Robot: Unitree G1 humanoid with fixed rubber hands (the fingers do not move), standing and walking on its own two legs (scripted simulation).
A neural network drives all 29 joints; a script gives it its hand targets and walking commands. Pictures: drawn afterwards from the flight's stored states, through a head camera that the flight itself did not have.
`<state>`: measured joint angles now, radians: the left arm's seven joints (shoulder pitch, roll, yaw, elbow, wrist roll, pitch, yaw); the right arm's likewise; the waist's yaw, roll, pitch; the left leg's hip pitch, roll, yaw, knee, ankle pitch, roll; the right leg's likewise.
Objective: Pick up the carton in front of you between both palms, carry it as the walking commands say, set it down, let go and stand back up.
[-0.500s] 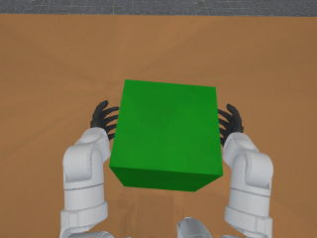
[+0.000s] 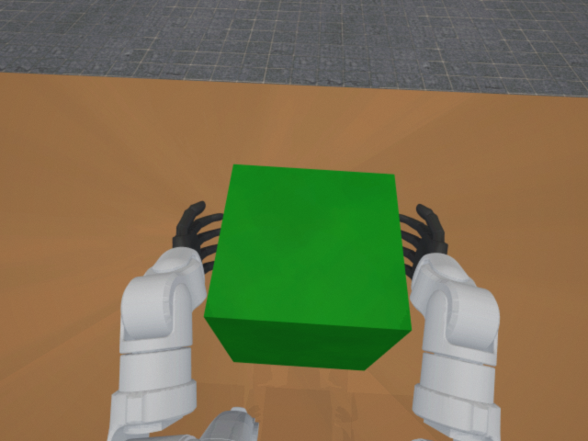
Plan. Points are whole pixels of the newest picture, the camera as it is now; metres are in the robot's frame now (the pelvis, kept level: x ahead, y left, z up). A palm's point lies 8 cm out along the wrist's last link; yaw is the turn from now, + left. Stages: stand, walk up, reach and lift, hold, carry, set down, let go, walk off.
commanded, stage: carry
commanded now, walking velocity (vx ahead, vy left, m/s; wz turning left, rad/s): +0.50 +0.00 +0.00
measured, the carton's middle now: (305, 277) +0.34 +0.02 +0.00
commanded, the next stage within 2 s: none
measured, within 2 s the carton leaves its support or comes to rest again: neither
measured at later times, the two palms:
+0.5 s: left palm (249, 112) +0.67 +0.15 +0.04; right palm (406, 126) +0.65 -0.15 +0.04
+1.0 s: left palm (273, 49) +0.98 +0.15 +0.00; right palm (391, 52) +1.00 -0.15 +0.00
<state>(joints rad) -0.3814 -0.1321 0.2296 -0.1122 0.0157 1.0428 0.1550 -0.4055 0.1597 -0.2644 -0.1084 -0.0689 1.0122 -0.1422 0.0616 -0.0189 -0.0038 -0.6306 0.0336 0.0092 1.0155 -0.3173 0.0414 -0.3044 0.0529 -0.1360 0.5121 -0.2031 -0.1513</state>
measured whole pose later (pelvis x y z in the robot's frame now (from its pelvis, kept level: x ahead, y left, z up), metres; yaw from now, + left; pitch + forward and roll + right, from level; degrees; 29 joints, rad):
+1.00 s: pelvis +0.67 -0.01 -0.08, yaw +0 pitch +5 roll +1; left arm -0.36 -0.13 0.22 -0.09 0.01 1.01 0.16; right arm -0.38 0.15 -0.26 -0.09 -0.06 0.98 -0.15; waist 0.06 0.00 -0.03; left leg -0.67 0.05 0.00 0.99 -0.29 0.03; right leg -0.31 0.05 -0.12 0.53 -0.21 -0.14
